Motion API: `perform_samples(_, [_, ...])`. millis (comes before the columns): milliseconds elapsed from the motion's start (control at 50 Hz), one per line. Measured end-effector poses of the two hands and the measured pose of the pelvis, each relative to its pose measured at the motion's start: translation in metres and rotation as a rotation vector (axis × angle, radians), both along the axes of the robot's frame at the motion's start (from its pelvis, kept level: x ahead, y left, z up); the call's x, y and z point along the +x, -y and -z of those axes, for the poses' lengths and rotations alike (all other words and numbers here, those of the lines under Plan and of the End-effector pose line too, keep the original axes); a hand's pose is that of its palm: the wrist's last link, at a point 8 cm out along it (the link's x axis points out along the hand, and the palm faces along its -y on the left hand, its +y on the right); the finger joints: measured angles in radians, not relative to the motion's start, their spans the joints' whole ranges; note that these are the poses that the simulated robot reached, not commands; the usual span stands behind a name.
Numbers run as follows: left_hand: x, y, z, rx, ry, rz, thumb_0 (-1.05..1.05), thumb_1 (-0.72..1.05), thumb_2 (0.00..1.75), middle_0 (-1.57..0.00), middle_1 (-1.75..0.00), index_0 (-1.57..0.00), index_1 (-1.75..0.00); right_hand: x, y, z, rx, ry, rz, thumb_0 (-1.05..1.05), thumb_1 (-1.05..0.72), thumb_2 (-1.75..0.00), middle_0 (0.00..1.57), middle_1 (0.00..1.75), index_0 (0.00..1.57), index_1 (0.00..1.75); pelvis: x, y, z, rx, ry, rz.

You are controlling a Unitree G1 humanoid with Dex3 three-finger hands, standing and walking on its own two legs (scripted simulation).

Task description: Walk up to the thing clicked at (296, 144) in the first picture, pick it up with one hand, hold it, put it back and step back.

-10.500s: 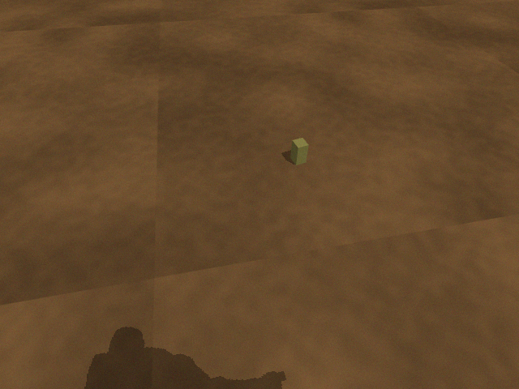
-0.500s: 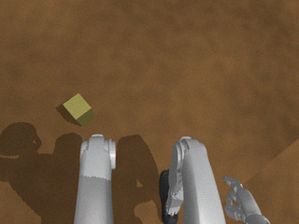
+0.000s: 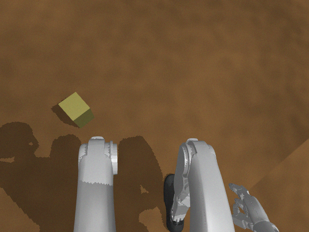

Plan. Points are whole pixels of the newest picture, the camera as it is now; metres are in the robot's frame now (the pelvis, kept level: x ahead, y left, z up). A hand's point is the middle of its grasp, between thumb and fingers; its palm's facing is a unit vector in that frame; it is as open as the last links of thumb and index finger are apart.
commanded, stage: go down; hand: left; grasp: from the side
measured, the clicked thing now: (78, 111) +0.44 +0.26 -0.30
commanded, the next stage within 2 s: approach in 0.06 s
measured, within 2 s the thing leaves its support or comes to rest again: neither
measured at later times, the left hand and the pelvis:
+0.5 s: hand out of the picture +0.34 +0.42 -0.09, palm faces +0.30 -0.95 +0.01, open 17.1 cm; pelvis -0.01 +0.00 -0.04, yaw -2 degrees
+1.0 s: hand (51, 116) +0.40 +0.32 -0.25, palm faces +0.25 -0.97 +0.06, open 17.4 cm; pelvis -0.01 +0.02 -0.08, yaw -8 degrees
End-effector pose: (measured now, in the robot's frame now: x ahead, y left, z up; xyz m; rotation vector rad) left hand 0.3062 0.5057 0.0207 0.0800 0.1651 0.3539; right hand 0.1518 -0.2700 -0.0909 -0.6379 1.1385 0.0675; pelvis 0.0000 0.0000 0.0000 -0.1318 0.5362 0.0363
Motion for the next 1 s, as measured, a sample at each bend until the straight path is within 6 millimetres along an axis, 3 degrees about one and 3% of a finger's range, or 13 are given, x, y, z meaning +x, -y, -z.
perform_samples(240, [-0.004,0.002,0.009,-0.008,0.026,0.008,-0.01,-0.51,0.1,-0.08,-0.12,-0.05,-0.13,0.011,-0.002,0.002,-0.001,0.031,-0.012,0.0,-0.91,-0.9,0.2,0.3,0.2,0.3,-0.001,-0.001,0.005,-0.005,0.008,0.0])
perform_samples(320, [-0.01,0.006,0.021,-0.03,0.042,-0.008,-0.01,-0.52,0.1,-0.08,-0.12,-0.06,-0.13,0.013,-0.003,0.005,0.002,0.04,-0.029,0.0,-0.9,-0.9,0.2,0.3,0.2,0.3,-0.002,-0.001,0.009,-0.004,0.017,0.004])
perform_samples(440, [-0.008,0.024,0.073,-0.076,0.049,0.008,-0.01,-0.5,0.09,-0.09,-0.12,-0.06,-0.13,0.02,-0.006,0.013,-0.014,0.052,-0.103,0.0,-0.89,-0.89,0.2,0.3,0.2,0.3,-0.006,0.0,0.026,-0.007,0.054,0.019])
perform_samples(640, [0.024,0.068,0.179,-0.132,0.035,0.087,-0.01,-0.47,0.09,-0.09,-0.13,-0.07,-0.13,0.031,-0.014,0.02,-0.117,0.024,-0.235,0.0,-0.88,-0.89,0.21,0.3,0.2,0.3,-0.007,-0.002,0.059,-0.044,0.152,0.047])
perform_samples(820, [0.047,0.085,0.224,-0.104,0.041,0.097,-0.01,-0.5,0.09,-0.08,-0.15,-0.07,-0.15,0.025,-0.022,0.022,-0.199,-0.07,-0.309,0.0,-0.9,-0.89,0.21,0.3,0.2,0.3,-0.006,-0.011,0.073,-0.096,0.209,0.063])
perform_samples(1000, [0.061,0.134,0.268,-0.159,0.041,0.091,-0.01,-0.58,0.05,-0.08,-0.13,-0.08,-0.12,0.012,-0.035,0.02,-0.233,-0.117,-0.361,0.0,-0.91,-0.89,0.21,0.3,0.2,0.3,-0.011,-0.018,0.082,-0.143,0.276,0.08])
